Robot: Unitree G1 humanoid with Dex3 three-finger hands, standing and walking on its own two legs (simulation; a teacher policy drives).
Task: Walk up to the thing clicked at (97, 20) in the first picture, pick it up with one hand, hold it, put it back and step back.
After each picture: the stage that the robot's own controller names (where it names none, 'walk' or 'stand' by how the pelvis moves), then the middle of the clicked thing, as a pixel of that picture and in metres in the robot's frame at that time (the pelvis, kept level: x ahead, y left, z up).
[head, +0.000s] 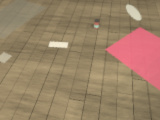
stand; (96, 24) +1.74 -0.18 -0.72
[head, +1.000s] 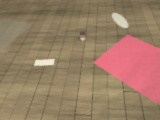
walk; (82, 36) +1.60 +0.16 -0.70
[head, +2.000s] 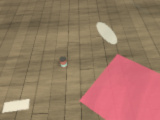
walk; (63, 62) +1.03 +0.30 -0.72
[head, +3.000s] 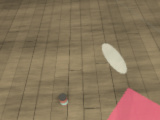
walk; (63, 99) +0.61 +0.24 -0.72
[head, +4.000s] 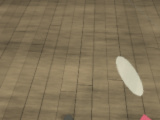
stand; out of the picture +0.41 +0.15 -0.69
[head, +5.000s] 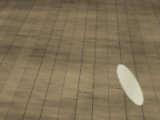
stand; out of the picture +0.38 +0.12 -0.72
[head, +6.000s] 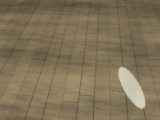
stand; out of the picture +0.37 +0.12 -0.73
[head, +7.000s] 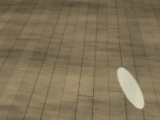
stand; out of the picture +0.36 +0.13 -0.73
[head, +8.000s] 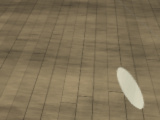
stand; out of the picture +0.36 +0.13 -0.73
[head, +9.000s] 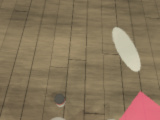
go down; (60, 100) +0.39 +0.14 -0.59
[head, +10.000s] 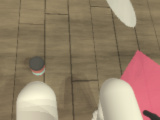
go down; (37, 66) +0.44 +0.19 -0.31
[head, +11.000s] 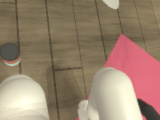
close in; (11, 55) +0.43 +0.21 -0.25
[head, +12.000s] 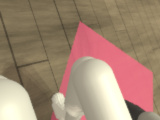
close; out of the picture +0.43 +0.24 -0.22
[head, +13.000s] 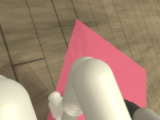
close; out of the picture +0.42 +0.25 -0.23
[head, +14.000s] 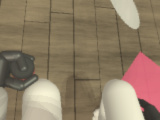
lift; (24, 73) +0.33 +0.22 -0.08
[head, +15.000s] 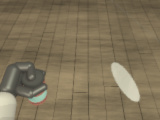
hold; (35, 87) +0.32 +0.17 +0.04
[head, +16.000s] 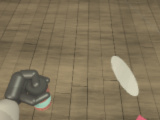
hold; (39, 94) +0.31 +0.17 -0.01
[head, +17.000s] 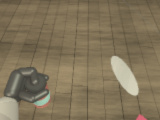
hold; (39, 91) +0.32 +0.17 +0.00
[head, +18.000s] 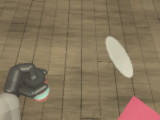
crouch; (38, 86) +0.34 +0.16 -0.05
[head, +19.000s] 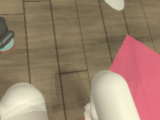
lower; (0, 37) +0.48 +0.22 -0.10
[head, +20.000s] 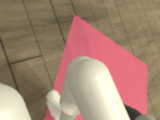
lower; out of the picture +0.44 +0.27 -0.23
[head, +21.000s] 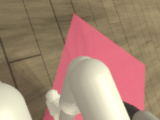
lower; out of the picture +0.44 +0.27 -0.23
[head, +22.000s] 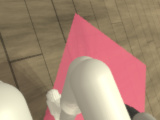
lower; out of the picture +0.44 +0.27 -0.23
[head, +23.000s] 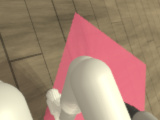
lower; out of the picture +0.44 +0.27 -0.23
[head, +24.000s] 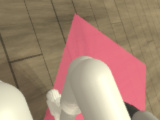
open; out of the picture +0.44 +0.27 -0.23
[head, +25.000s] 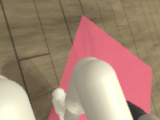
stand; out of the picture +0.43 +0.26 -0.24
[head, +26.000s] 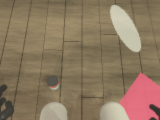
walk; (53, 83) +0.43 +0.17 -0.51
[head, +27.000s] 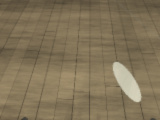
stand; out of the picture +0.40 +0.14 -0.66
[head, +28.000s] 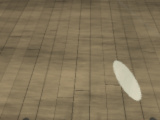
stand; out of the picture +0.40 +0.15 -0.67
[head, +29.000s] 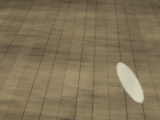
stand; out of the picture +0.41 +0.14 -0.70
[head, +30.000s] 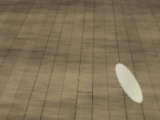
stand; out of the picture +0.40 +0.15 -0.72
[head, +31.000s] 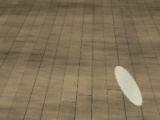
stand; out of the picture +0.39 +0.15 -0.73
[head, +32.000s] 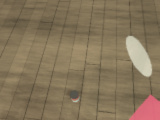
walk; (74, 96) +0.48 +0.13 -0.70
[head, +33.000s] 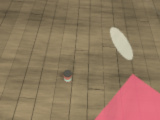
walk; (67, 76) +0.70 +0.10 -0.70
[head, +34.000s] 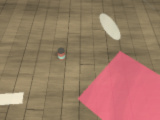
stand; (61, 54) +0.96 +0.21 -0.70
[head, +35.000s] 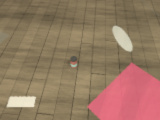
stand; (73, 62) +0.99 +0.12 -0.72
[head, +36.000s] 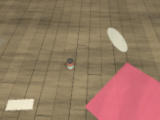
stand; (70, 64) +1.02 +0.15 -0.73
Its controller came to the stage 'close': yes
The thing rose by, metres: 0.71
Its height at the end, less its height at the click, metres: +0.00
